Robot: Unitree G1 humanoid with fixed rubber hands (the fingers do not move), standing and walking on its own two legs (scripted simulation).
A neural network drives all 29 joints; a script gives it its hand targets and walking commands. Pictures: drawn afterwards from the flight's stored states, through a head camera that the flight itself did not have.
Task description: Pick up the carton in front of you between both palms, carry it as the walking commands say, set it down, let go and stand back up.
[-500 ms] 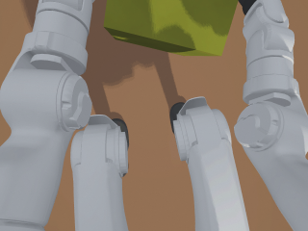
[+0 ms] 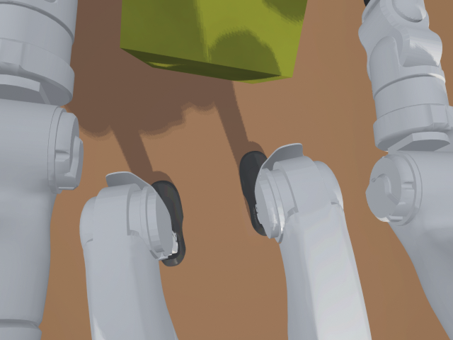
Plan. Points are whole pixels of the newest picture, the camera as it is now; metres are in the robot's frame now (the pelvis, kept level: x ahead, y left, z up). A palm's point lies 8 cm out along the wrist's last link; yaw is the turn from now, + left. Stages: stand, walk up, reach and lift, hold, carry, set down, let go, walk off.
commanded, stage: set down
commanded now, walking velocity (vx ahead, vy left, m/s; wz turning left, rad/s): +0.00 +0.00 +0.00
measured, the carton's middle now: (214, 4) +0.54 -0.05 -0.26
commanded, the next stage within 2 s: let go in 0.84 s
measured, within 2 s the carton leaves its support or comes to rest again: neither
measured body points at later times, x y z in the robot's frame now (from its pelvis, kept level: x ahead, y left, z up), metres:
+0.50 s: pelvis +0.02 +0.00 +0.13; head +0.36 +0.01 +0.42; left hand +0.63 +0.13 +0.02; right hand +0.53 -0.25 +0.02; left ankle +0.09 +0.11 -0.35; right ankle +0.13 -0.12 -0.35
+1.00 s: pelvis +0.04 +0.00 +0.27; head +0.35 +0.00 +0.59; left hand +0.61 +0.14 +0.16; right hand +0.52 -0.25 +0.16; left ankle +0.09 +0.11 -0.35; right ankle +0.13 -0.12 -0.35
